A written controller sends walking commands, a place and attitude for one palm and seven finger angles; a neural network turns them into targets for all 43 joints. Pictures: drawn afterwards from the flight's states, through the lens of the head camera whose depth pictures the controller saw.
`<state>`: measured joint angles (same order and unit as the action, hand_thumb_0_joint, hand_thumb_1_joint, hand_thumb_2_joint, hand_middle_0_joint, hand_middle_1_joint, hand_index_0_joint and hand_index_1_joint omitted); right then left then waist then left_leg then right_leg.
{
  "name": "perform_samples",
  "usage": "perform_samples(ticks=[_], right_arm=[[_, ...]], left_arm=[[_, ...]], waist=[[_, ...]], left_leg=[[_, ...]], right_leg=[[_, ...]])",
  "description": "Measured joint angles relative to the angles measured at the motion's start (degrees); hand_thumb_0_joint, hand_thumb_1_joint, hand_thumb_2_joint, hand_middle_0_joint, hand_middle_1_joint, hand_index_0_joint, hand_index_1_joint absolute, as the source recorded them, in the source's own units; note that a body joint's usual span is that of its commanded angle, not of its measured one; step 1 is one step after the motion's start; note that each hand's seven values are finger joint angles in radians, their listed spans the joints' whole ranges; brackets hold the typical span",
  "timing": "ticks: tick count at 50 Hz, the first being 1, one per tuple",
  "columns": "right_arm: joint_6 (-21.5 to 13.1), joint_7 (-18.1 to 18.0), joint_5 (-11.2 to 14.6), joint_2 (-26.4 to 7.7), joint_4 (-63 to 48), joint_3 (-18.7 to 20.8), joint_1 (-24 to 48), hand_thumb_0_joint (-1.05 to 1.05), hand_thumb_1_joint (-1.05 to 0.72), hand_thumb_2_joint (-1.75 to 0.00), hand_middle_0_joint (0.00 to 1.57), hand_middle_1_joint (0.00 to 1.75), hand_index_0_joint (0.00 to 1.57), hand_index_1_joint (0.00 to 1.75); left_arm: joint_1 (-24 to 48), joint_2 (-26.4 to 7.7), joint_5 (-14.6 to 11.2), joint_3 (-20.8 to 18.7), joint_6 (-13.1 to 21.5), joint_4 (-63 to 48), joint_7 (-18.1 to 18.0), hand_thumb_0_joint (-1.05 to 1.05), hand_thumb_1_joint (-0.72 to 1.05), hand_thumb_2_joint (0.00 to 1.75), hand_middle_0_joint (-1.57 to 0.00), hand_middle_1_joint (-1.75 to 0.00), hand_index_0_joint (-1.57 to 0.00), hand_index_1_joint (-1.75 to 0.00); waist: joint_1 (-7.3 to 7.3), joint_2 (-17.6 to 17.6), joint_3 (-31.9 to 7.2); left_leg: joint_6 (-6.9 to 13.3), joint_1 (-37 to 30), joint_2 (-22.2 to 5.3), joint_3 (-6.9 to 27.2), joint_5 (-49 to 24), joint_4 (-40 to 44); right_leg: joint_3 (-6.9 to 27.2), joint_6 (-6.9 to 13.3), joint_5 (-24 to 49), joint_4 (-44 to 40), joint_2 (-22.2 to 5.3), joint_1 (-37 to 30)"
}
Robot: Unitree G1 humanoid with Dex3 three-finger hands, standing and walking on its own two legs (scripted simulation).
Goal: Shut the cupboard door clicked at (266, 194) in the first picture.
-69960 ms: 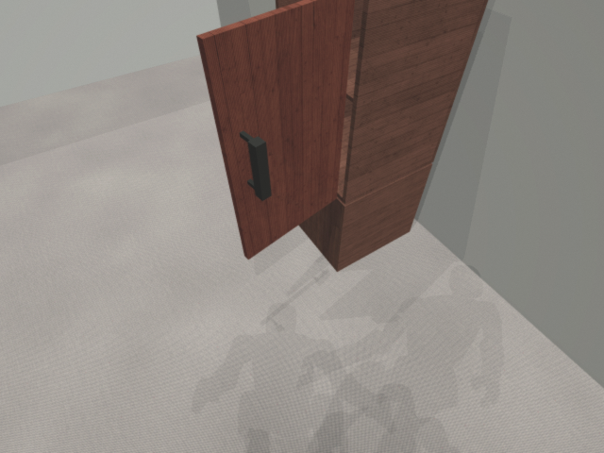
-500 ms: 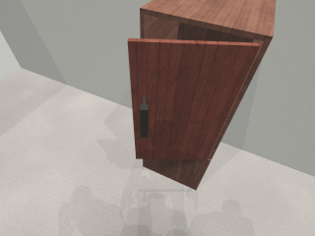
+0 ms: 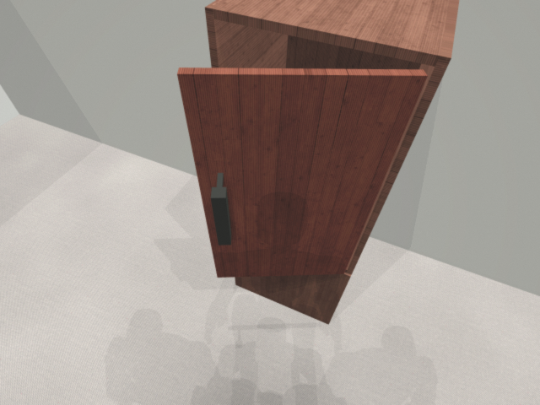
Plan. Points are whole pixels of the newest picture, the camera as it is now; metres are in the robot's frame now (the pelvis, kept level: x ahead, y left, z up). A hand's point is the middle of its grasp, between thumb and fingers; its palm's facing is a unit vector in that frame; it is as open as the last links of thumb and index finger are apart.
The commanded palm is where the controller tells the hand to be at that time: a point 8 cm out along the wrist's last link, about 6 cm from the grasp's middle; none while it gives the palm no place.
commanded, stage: come to a stop and stand still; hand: left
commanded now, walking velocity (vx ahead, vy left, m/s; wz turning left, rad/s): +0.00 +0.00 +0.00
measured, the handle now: (222, 209) +0.46 +0.12 -0.02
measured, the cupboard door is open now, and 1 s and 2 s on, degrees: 26 26 26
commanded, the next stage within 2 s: look again from close up in 0.06 s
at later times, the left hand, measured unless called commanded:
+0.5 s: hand out of the picture +0.03 +0.17 -0.17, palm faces +0.01 -0.98 -0.21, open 7.4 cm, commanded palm none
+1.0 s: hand out of the picture +0.01 +0.16 -0.18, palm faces +0.05 -0.98 -0.19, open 7.4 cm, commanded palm none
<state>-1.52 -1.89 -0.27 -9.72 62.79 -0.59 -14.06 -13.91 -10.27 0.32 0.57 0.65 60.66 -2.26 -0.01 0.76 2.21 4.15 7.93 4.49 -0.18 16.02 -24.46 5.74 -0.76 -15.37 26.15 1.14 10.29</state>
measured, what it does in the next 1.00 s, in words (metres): stands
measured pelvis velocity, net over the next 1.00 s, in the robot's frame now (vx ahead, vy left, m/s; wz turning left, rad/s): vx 0.01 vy -0.02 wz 0.04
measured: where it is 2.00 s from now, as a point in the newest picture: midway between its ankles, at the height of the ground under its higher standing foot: outside the picture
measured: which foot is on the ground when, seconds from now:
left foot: down 0.00-1.00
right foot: down 0.00-1.00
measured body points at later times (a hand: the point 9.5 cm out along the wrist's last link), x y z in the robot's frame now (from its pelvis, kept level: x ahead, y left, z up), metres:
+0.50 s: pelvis +0.00 -0.01 +0.00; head +0.02 -0.01 +0.45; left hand +0.03 +0.22 -0.16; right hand +0.04 -0.25 -0.15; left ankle -0.03 +0.07 -0.74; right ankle -0.01 -0.13 -0.74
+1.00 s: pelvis +0.01 -0.02 +0.00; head +0.02 -0.01 +0.45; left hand +0.01 +0.21 -0.16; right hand +0.02 -0.24 -0.15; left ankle -0.03 +0.07 -0.74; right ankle -0.01 -0.13 -0.74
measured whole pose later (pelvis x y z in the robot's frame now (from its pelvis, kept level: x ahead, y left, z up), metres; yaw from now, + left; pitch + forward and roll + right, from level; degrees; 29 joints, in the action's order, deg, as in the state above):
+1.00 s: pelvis +0.01 -0.02 +0.00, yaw +2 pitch -1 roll +0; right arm -0.7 -1.8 -0.6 -8.4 65.3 -1.0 -14.8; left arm -15.6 -10.9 0.5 0.4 0.0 62.4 -1.8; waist -0.2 2.3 1.5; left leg 2.9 6.8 4.1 2.2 15.7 -23.2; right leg 3.4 0.6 -16.2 25.9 1.4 9.0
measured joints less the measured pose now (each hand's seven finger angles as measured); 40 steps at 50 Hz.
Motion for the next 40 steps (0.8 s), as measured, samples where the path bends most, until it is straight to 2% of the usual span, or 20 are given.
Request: perform_samples(ticks=[20, 40], right_arm=[[0.2, 0.0, 0.0, -0.9, 0.7, 0.0, 1.6, 0.01, -0.91, -0.90, 0.20, 0.30, 0.20, 0.30], [0.1, 0.0, 0.0, -1.1, 1.4, -0.2, 1.7, 0.01, -0.91, -0.90, 0.20, 0.30, 0.20, 0.30]], left_arm=[[-0.2, -0.8, -0.1, 0.0, -0.1, 0.4, 0.3, 0.01, 0.91, 0.89, -0.20, -0.30, -0.20, -0.30], [0.2, -1.4, -0.1, 0.0, 0.0, 0.9, 0.4, 0.01, 0.91, 0.89, -0.20, -0.30, -0.20, -0.30]], waist=[[0.39, 0.0, 0.5], [0.50, 0.4, 0.2]], left_leg=[[-1.0, -1.1, -1.0, 0.3, -0.1, 1.2], [-1.1, -1.7, -1.0, 0.7, -1.1, 2.4]], right_leg=[[-0.3, 1.0, 0.3, -1.2, 0.9, -1.0], [-0.6, 1.1, 1.3, -2.6, 0.8, -1.8]])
